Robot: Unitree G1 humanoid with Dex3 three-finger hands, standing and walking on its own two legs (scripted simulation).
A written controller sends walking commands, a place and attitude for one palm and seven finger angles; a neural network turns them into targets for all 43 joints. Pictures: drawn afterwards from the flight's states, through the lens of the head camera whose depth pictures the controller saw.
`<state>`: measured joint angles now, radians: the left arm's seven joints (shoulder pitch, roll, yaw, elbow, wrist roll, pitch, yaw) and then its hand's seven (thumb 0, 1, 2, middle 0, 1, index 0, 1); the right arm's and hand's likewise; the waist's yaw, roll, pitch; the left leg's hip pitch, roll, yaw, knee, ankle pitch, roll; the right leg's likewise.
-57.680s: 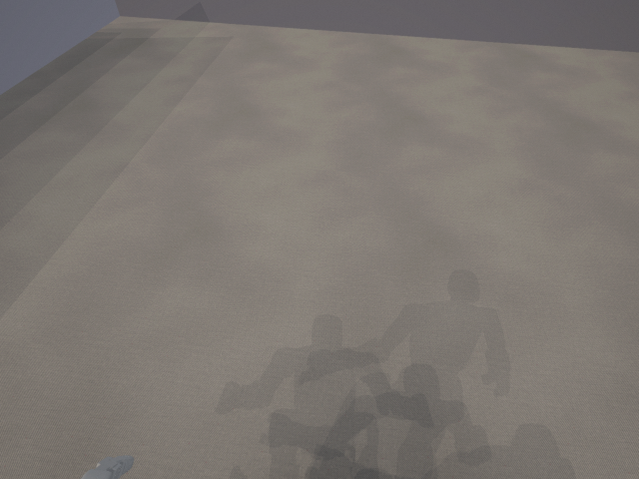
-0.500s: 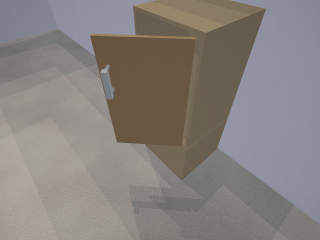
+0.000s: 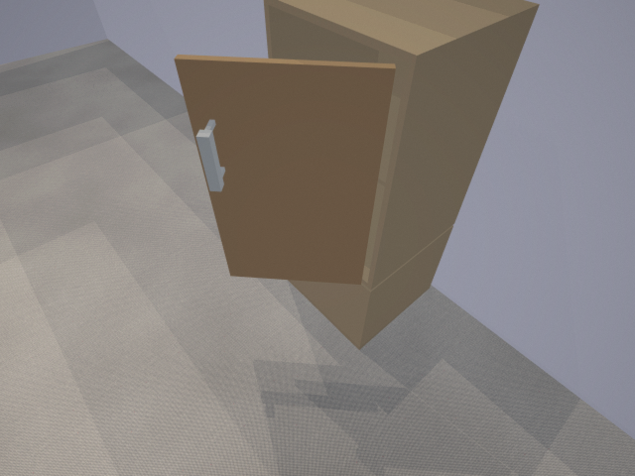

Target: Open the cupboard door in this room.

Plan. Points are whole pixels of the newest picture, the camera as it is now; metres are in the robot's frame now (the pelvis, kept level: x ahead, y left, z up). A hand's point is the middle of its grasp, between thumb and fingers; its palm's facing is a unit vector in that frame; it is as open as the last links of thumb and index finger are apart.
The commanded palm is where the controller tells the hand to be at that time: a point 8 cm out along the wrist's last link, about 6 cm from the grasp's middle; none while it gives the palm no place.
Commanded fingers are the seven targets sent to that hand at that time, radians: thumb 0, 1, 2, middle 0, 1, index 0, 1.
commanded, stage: look again from close up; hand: left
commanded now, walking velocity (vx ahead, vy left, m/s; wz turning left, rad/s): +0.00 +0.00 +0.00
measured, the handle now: (213, 155) +0.65 +0.23 +0.04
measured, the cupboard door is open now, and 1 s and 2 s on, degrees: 44 44 44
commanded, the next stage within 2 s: shuffle to correct the standing spot in 0.26 s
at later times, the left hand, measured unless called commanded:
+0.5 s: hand out of the picture -0.02 +0.17 -0.17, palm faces +0.03 -0.98 -0.19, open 7.4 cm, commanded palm none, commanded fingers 0.00 0.90 0.90 -0.20 -0.30 -0.20 -0.30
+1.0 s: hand out of the picture +0.08 +0.18 -0.17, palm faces +0.04 -0.98 -0.21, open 7.3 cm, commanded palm none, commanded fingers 0.00 0.90 0.90 -0.20 -0.30 -0.20 -0.30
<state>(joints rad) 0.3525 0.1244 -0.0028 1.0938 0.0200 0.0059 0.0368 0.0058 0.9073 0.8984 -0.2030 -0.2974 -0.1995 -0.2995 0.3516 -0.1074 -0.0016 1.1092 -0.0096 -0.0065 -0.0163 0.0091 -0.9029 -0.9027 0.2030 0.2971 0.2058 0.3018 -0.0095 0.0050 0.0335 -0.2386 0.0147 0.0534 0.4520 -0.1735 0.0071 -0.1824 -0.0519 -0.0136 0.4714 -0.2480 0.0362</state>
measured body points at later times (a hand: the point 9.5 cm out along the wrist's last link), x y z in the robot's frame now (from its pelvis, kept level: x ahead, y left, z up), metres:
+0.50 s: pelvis -0.01 +0.00 +0.00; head -0.02 -0.01 +0.45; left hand -0.02 +0.22 -0.16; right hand -0.01 -0.23 -0.16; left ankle +0.05 +0.11 -0.74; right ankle +0.00 -0.14 -0.74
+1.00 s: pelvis +0.07 +0.01 -0.01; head +0.08 -0.01 +0.44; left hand +0.08 +0.23 -0.15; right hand +0.01 -0.20 -0.17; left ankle +0.05 +0.11 -0.72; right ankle +0.05 -0.09 -0.74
